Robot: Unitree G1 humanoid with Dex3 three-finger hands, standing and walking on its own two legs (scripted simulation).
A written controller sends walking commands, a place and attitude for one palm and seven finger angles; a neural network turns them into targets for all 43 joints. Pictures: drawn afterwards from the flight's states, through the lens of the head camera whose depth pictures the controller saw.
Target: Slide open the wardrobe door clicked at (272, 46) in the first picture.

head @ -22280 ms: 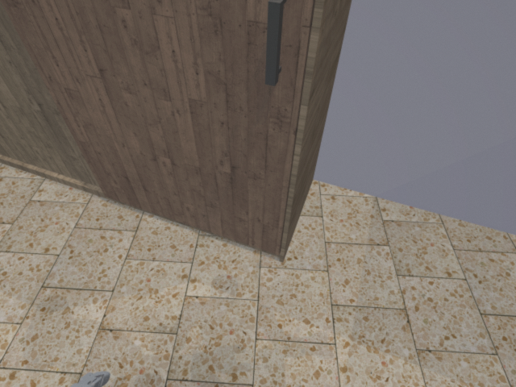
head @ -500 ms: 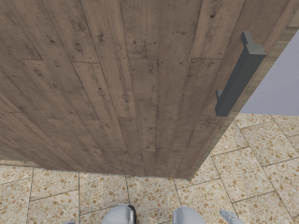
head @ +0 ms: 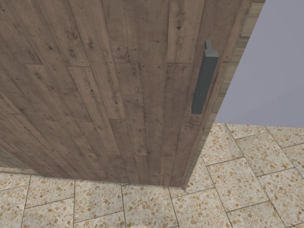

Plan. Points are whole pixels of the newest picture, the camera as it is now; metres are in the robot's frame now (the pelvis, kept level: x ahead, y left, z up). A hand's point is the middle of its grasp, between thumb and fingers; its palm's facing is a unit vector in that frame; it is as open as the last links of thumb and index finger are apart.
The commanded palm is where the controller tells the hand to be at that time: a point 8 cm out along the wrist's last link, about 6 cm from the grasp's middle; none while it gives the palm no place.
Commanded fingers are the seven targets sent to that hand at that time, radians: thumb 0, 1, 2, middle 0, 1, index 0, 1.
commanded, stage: come to a stop and stand still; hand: right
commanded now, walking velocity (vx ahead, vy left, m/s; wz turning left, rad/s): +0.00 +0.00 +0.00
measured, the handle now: (201, 79) +0.41 -0.09 +0.19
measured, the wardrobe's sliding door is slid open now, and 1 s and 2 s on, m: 0.00 0.00 0.00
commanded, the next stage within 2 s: look again from close up in 0.66 s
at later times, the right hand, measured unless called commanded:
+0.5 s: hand out of the picture -0.06 -0.13 -0.18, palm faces +0.05 +0.99 -0.14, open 7.3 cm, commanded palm none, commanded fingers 0.00 -0.90 -0.90 0.20 0.30 0.20 0.30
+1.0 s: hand out of the picture +0.01 -0.16 -0.18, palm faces +0.02 +0.98 -0.18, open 7.3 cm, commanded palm none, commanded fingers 0.00 -0.90 -0.90 0.20 0.30 0.20 0.30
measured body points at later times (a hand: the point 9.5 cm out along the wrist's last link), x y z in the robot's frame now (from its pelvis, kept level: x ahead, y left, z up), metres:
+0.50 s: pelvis -0.03 +0.02 +0.00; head -0.03 +0.01 +0.45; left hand -0.09 +0.22 -0.16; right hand -0.07 -0.18 -0.16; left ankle -0.07 +0.13 -0.74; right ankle +0.05 -0.07 -0.74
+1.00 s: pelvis +0.00 +0.00 -0.01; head +0.00 -0.01 +0.44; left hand +0.02 +0.23 -0.16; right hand +0.01 -0.22 -0.17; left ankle -0.07 +0.13 -0.74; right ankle +0.05 -0.07 -0.74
